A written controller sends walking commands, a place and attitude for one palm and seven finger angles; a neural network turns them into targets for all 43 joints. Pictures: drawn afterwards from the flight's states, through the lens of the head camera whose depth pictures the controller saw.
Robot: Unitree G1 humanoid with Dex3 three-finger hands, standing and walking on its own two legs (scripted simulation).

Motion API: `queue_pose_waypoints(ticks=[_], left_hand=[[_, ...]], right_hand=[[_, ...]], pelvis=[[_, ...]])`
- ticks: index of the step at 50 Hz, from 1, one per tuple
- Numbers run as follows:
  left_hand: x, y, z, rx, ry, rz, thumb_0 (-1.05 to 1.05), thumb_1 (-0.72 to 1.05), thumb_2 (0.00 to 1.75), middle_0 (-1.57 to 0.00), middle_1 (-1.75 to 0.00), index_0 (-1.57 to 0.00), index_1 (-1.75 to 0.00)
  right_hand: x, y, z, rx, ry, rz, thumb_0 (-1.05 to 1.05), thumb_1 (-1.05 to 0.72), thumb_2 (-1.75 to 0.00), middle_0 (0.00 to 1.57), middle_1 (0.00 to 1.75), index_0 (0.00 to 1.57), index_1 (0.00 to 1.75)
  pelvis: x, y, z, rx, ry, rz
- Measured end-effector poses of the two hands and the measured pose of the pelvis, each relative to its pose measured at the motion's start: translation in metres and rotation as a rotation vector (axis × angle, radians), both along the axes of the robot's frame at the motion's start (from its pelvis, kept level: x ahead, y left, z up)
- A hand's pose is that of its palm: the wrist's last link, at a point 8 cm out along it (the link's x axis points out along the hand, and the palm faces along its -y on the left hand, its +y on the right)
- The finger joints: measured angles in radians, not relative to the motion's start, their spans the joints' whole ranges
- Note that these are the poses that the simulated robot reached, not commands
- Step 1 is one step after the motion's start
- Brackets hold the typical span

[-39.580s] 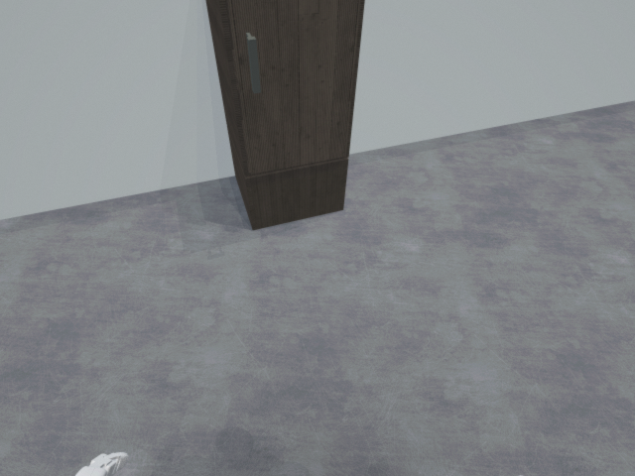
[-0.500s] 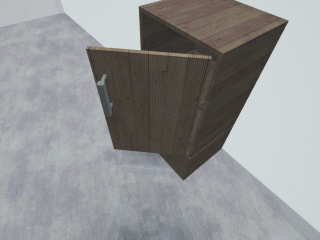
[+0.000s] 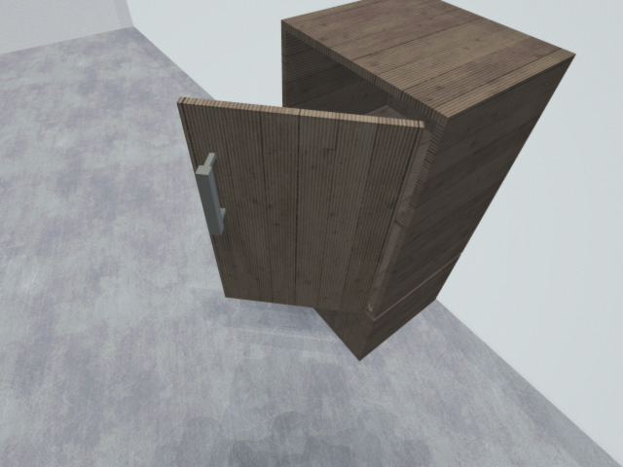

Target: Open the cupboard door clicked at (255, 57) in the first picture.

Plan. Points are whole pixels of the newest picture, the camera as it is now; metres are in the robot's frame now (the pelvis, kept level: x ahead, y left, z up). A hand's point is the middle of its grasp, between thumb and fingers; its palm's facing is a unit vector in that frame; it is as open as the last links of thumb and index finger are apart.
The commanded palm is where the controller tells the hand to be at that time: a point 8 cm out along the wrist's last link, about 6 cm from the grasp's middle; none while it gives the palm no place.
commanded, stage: look again from close up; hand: left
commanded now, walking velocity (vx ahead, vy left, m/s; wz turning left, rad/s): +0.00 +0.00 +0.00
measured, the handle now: (214, 195) +0.56 +0.22 -0.02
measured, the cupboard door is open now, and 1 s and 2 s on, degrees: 46 46 46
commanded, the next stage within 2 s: shuffle to correct the standing spot in 0.56 s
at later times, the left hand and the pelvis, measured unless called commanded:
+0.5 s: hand out of the picture +0.00 +0.23 -0.18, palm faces -0.02 -0.97 -0.24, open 7.4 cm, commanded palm none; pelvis -0.03 +0.04 -0.01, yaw -2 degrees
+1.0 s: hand out of the picture -0.06 +0.20 -0.19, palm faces +0.01 -0.99 -0.15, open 7.4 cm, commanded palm none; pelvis +0.01 +0.03 -0.01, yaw -2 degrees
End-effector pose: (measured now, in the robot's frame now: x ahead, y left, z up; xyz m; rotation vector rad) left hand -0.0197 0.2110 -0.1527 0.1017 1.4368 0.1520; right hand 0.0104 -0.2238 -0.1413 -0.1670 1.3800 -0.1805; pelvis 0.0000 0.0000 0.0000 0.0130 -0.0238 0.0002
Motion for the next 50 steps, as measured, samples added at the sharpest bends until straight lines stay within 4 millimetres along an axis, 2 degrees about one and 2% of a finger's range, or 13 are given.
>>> queue_pose_waypoints(ticks=[8,13,20,28,34,39,45,50], left_hand=[[0.003,0.011,0.002,0.025,-0.027,-0.051,0.00,0.90,0.90,-0.20,-0.30,-0.20,-0.30],[0.011,0.031,0.000,0.051,-0.065,-0.070,0.00,0.90,0.90,-0.20,-0.30,-0.21,-0.30],[0.020,0.058,0.003,0.079,-0.134,-0.082,0.00,0.90,0.90,-0.20,-0.30,-0.20,-0.30],[0.005,0.071,0.006,0.080,-0.110,-0.096,0.00,0.91,0.90,-0.20,-0.30,-0.20,-0.30],[-0.019,0.071,0.008,0.077,-0.052,-0.085,0.00,0.91,0.90,-0.20,-0.30,-0.20,-0.30],[-0.036,0.062,0.007,0.065,0.001,-0.071,0.00,0.91,0.90,-0.20,-0.30,-0.20,-0.30],[-0.046,0.045,0.001,0.027,0.055,-0.035,0.01,0.91,0.90,-0.20,-0.30,-0.20,-0.30],[-0.039,0.037,-0.010,-0.012,0.093,-0.014,0.01,0.90,0.90,-0.20,-0.30,-0.20,-0.30]], right_hand=[[0.003,0.003,-0.004,0.007,-0.044,-0.007,0.01,-0.92,-0.90,0.20,0.30,0.20,0.29],[0.002,0.016,-0.009,0.014,-0.101,-0.011,0.01,-0.91,-0.90,0.20,0.30,0.20,0.29],[-0.011,0.029,-0.009,0.013,-0.110,-0.003,0.01,-0.93,-0.90,0.20,0.30,0.20,0.29],[-0.028,0.035,-0.004,0.020,-0.083,0.009,0.01,-0.92,-0.90,0.20,0.30,0.20,0.30],[-0.034,0.030,-0.002,0.021,-0.060,0.013,0.01,-0.91,-0.90,0.20,0.30,0.20,0.30],[-0.033,0.024,-0.003,0.021,-0.047,0.011,0.01,-0.91,-0.90,0.20,0.30,0.20,0.30],[-0.024,0.019,-0.006,0.023,-0.025,0.009,0.01,-0.90,-0.90,0.20,0.30,0.20,0.29],[-0.003,0.023,-0.007,0.009,-0.025,0.008,0.01,-0.91,-0.90,0.20,0.30,0.20,0.29]], pelvis=[[-0.004,0.010,-0.004,-0.028,0.013,-0.024],[-0.011,0.023,-0.010,-0.021,0.001,-0.024],[-0.025,0.036,-0.011,-0.021,-0.013,-0.027],[-0.039,0.041,-0.007,-0.013,0.010,-0.029],[-0.041,0.039,-0.005,-0.008,0.020,-0.029],[-0.036,0.033,-0.005,-0.004,0.024,-0.031],[-0.018,0.028,-0.009,-0.007,0.031,-0.030],[0.008,0.030,-0.015,-0.003,0.027,-0.035]])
